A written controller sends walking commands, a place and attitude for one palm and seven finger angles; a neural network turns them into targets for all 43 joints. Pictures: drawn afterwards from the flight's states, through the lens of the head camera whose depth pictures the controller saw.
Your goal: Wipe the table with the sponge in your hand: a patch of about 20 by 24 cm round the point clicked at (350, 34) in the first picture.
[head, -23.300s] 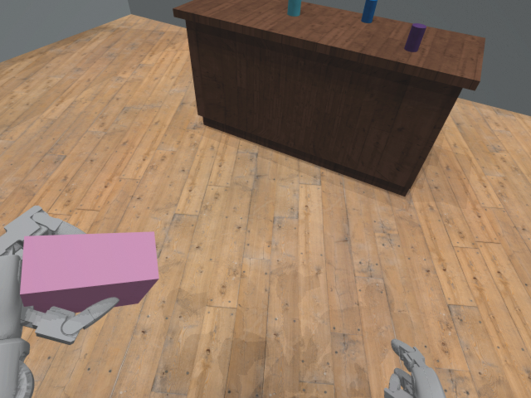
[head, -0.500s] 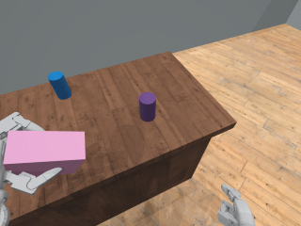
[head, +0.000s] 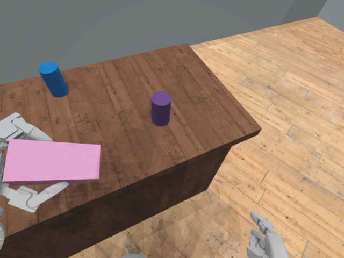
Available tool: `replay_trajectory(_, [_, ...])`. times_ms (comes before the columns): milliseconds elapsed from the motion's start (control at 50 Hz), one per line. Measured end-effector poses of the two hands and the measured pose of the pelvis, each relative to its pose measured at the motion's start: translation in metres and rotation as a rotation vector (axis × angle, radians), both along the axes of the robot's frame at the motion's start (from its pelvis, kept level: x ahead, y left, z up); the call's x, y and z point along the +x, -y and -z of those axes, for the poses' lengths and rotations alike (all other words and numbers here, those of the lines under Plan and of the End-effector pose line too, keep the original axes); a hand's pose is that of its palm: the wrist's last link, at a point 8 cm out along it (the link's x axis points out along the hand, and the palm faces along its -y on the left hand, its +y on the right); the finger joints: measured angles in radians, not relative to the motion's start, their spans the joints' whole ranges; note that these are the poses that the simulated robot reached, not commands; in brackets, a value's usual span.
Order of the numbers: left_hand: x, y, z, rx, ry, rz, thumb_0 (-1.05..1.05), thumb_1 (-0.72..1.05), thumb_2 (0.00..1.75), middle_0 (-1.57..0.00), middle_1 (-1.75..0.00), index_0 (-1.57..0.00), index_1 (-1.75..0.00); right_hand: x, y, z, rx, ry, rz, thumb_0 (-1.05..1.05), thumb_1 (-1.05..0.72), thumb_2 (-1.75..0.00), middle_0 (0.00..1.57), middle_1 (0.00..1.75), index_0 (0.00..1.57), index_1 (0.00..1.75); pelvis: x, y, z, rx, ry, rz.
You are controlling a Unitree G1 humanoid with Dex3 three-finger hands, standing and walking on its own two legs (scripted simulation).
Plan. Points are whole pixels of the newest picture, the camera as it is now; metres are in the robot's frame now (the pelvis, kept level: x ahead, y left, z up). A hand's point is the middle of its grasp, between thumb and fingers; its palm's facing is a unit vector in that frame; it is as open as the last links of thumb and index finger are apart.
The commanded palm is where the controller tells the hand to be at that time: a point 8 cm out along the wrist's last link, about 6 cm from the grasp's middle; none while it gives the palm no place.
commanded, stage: come to a stop and stand still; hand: left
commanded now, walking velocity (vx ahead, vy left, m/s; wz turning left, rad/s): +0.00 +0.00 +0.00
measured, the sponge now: (65, 165) +0.24 +0.21 +0.13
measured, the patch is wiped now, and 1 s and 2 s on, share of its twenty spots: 0.00 0.00 0.00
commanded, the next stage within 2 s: look again from close up in 1.56 s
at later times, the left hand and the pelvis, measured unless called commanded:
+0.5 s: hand (0, 152) +0.24 +0.30 +0.17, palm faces +0.38 -0.85 -0.37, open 9.9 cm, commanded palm +0.17 +0.33 +0.18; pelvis +0.02 +0.05 +0.01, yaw +1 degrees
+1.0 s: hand out of the picture +0.23 +0.33 +0.17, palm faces +0.39 -0.84 -0.38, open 9.9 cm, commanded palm +0.16 +0.37 +0.18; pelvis +0.02 +0.08 +0.01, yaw +4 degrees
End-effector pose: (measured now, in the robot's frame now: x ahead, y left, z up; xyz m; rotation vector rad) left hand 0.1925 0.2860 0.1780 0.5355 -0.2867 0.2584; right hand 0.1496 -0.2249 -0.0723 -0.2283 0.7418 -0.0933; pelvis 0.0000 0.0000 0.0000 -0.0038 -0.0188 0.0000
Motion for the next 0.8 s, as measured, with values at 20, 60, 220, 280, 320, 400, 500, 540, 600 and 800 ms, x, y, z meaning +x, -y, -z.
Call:
replay_trajectory(20, [-0.001,-0.007,-0.005,-0.001,0.029,-0.027,-0.02,-0.49,1.02,-0.76,-1.36,-0.78,-1.34,0.002,-0.001,-0.001,0.004,0.004,-0.003,0.01,-0.90,-0.90,0.20,0.30,0.20,0.30,-0.002,-0.001,-0.001,0.002,0.006,0.004])
replay_trajectory(60, [-0.004,-0.019,-0.014,-0.016,0.073,-0.074,-0.02,-0.49,1.02,-0.76,-1.36,-0.78,-1.34,0.007,-0.005,-0.006,0.009,0.023,-0.012,0.01,-0.90,-0.90,0.20,0.30,0.20,0.30,-0.003,-0.005,-0.002,-0.001,0.009,0.003])
replay_trajectory(220, [-0.021,-0.021,-0.017,-0.058,0.068,-0.073,-0.01,-0.49,1.02,-0.76,-1.36,-0.77,-1.35,0.028,-0.030,-0.019,0.030,0.106,-0.049,0.01,-0.90,-0.90,0.20,0.30,0.20,0.30,0.001,-0.022,-0.007,-0.013,-0.003,-0.007])
replay_trajectory(280, [-0.020,-0.028,-0.004,-0.087,0.017,-0.079,-0.01,-0.49,1.02,-0.76,-1.36,-0.77,-1.35,0.032,-0.039,-0.021,0.027,0.105,-0.063,0.01,-0.90,-0.90,0.20,0.30,0.21,0.30,0.004,-0.026,-0.008,-0.017,-0.008,-0.010])
replay_trajectory(320, [-0.018,-0.035,0.005,-0.107,-0.010,-0.095,-0.01,-0.49,1.02,-0.76,-1.36,-0.77,-1.35,0.034,-0.045,-0.022,0.022,0.100,-0.073,0.01,-0.90,-0.90,0.20,0.30,0.21,0.30,0.005,-0.029,-0.008,-0.019,-0.011,-0.010])
replay_trajectory(400, [-0.009,-0.046,0.010,-0.127,-0.018,-0.111,-0.01,-0.49,1.02,-0.76,-1.36,-0.77,-1.35,0.036,-0.056,-0.022,0.012,0.087,-0.092,0.01,-0.90,-0.90,0.21,0.30,0.21,0.30,0.008,-0.036,-0.009,-0.019,-0.014,-0.013])
replay_trajectory(500, [0.004,-0.049,-0.006,-0.095,0.033,-0.066,-0.01,-0.49,1.02,-0.76,-1.36,-0.77,-1.35,0.042,-0.068,-0.022,0.011,0.077,-0.098,0.01,-0.90,-0.90,0.21,0.30,0.21,0.30,0.016,-0.047,-0.009,-0.015,-0.018,-0.014])
replay_trajectory(540, [0.009,-0.051,-0.013,-0.070,0.050,-0.042,-0.01,-0.49,1.02,-0.76,-1.36,-0.77,-1.35,0.044,-0.071,-0.021,0.015,0.073,-0.094,0.01,-0.90,-0.90,0.21,0.30,0.21,0.30,0.020,-0.051,-0.010,-0.014,-0.021,-0.014])
replay_trajectory(600, [0.014,-0.055,-0.019,-0.037,0.051,-0.022,-0.01,-0.49,1.03,-0.76,-1.36,-0.77,-1.35,0.048,-0.076,-0.019,0.021,0.064,-0.082,0.01,-0.90,-0.90,0.21,0.30,0.21,0.30,0.025,-0.057,-0.010,-0.012,-0.027,-0.017])
replay_trajectory(800, [0.004,-0.079,-0.005,-0.041,-0.048,-0.084,-0.01,-0.49,1.03,-0.75,-1.36,-0.77,-1.35,0.059,-0.081,-0.014,0.014,0.033,-0.080,0.01,-0.90,-0.90,0.21,0.30,0.21,0.30,0.030,-0.069,-0.007,-0.034,-0.035,-0.038])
